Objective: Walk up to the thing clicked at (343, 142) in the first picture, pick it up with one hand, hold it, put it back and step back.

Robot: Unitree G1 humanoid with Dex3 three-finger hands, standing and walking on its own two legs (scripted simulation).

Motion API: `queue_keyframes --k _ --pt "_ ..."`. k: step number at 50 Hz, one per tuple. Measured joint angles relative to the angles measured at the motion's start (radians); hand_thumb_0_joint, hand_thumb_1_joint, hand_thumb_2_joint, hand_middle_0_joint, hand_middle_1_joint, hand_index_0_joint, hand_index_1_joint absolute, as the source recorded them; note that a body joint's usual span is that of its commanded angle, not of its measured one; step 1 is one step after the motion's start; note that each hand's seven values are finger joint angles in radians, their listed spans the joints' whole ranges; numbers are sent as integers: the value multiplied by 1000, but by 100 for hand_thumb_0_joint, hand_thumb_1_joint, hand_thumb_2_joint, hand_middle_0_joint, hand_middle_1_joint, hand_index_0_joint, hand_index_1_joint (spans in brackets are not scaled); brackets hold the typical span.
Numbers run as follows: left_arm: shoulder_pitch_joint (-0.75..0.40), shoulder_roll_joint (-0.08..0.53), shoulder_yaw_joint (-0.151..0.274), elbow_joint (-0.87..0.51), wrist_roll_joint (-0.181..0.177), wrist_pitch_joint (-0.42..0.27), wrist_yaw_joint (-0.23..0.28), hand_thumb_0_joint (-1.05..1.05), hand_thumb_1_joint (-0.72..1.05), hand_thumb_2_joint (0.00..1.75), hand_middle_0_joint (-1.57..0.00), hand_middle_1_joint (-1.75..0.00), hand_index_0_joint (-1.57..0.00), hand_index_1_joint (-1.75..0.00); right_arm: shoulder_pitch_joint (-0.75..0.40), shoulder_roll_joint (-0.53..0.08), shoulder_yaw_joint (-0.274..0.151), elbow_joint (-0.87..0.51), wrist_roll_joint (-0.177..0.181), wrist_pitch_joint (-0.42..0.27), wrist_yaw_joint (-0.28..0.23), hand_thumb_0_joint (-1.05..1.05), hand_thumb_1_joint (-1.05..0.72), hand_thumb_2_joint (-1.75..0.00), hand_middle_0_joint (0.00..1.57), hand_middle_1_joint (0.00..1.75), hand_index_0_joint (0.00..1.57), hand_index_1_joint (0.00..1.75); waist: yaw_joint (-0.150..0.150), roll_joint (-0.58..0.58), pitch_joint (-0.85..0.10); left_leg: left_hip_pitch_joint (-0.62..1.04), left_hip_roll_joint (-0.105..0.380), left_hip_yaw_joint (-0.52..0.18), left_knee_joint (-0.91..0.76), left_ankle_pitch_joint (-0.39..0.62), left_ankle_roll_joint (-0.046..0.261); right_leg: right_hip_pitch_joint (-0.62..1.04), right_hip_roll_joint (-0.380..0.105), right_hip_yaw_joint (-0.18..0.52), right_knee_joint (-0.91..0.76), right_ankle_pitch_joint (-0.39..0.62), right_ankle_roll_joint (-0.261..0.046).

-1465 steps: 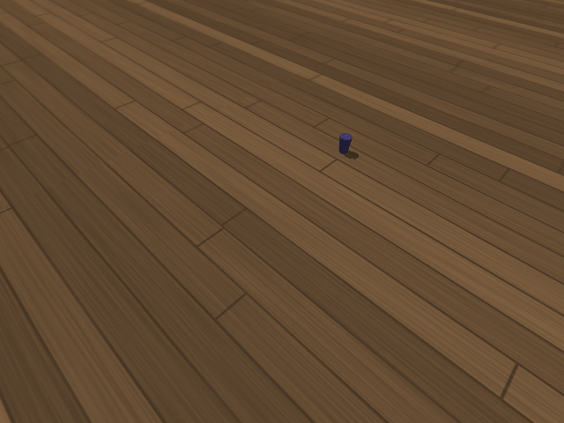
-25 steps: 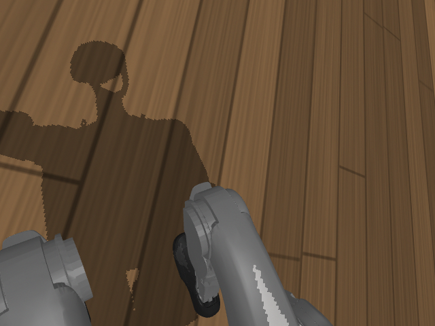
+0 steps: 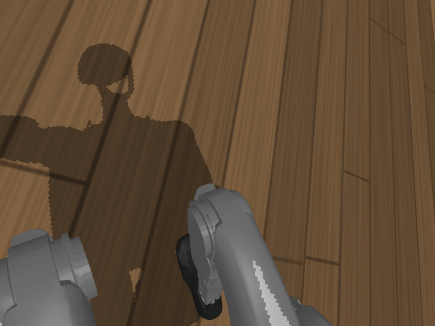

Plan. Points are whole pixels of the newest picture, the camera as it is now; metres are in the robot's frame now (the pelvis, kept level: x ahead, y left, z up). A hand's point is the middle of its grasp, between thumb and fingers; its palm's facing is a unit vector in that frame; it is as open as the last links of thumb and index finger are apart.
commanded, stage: settle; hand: left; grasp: from above
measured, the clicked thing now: out of the picture +0.46 +0.36 -0.25
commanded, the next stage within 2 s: lift in 0.62 s
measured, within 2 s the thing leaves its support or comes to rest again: leaves its support in 0.08 s
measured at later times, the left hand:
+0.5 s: hand out of the picture +0.44 +0.37 -0.12, palm faces -0.46 -0.13 -0.88, open 9.6 cm
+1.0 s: hand out of the picture +0.42 +0.37 -0.06, palm faces -0.44 -0.15 -0.88, open 9.6 cm
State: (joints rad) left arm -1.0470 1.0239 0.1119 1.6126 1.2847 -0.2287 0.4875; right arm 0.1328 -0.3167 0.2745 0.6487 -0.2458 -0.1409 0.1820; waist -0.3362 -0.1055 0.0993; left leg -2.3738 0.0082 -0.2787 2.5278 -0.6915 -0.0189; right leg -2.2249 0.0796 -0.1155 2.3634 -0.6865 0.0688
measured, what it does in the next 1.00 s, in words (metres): rises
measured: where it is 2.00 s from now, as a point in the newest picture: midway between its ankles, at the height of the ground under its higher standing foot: (148, 318)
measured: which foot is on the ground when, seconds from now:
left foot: down 0.00-1.00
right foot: down 0.00-1.00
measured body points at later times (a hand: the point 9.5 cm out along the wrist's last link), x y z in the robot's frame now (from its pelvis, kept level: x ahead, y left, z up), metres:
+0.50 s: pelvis +0.00 +0.00 +0.03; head +0.23 +0.11 +0.40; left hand +0.46 +0.37 -0.07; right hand +0.11 -0.27 -0.06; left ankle +0.06 +0.13 -0.27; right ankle +0.11 -0.14 -0.27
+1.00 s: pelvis -0.01 +0.00 +0.06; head +0.21 +0.09 +0.44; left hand +0.44 +0.38 -0.01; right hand +0.08 -0.26 -0.04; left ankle +0.06 +0.13 -0.27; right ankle +0.11 -0.14 -0.27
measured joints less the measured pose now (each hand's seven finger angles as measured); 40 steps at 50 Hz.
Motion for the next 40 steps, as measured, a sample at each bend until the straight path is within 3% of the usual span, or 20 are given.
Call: queue_keyframes --k 6,13,19,24,32,40 --pt "67 -67 15 -162 -19 32 -49 3 -2 71 -72 -98 -54 -93 24 1 -60 4 25 14 12 0 -92 -90 20 30 20 30 35 26 -42 -15 -9 14 -11 2 -2 -13 -15 6 1 -11 -22" --pt "93 -153 -28 -262 -73 88 -128 3 3 60 -74 -92 -58 -88 9 10 -125 22 71 57 22 0 -92 -90 20 30 20 30 75 72 -111 -5 -6 51 -55 3 8 -8 -28 33 -22 -21 -10" --pt "66 -180 -62 -279 -97 104 -230 3 4 56 -77 -89 -61 -85 -8 14 -148 -1 101 93 7 0 -92 -90 20 30 20 30 91 97 -123 24 -4 75 -105 18 11 14 -37 49 -57 -14 -11" --pt "54 -185 -66 -298 -101 82 -296 3 2 57 -78 -88 -62 -84 -1 13 -152 -16 112 123 -16 0 -92 -90 20 30 20 30 96 100 -117 48 -5 83 -136 30 8 32 -42 53 -79 -5 -9" --pt "53 -176 -49 -338 -82 45 -315 3 1 58 -80 -87 -63 -83 31 6 -154 -18 120 159 -46 0 -92 -90 20 30 20 30 94 93 -113 54 -9 85 -156 50 2 35 -47 54 -91 12 -11" --pt "60 -179 -50 -370 -87 56 -327 3 1 58 -80 -86 -64 -82 58 13 -168 -10 130 180 -62 0 -92 -90 20 30 20 30 95 107 -128 52 -12 97 -178 67 6 32 -52 62 -107 22 -18"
